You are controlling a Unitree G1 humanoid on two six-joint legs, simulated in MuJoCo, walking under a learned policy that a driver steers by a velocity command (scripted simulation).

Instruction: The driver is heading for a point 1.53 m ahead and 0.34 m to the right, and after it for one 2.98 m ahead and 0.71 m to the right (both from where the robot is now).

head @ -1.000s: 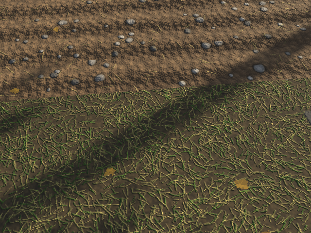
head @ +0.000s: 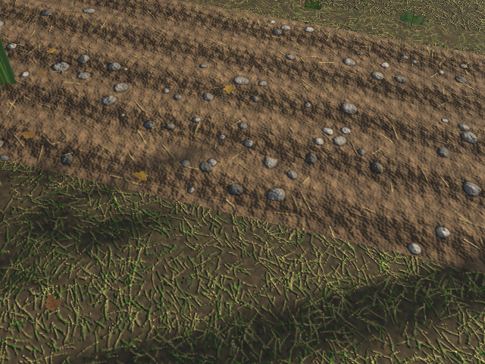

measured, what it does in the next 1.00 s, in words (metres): walks ahead, turning right: right foot, then left foot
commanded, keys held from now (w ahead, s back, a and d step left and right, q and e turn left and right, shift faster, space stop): w+e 0.66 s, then w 0.32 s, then w+q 0.02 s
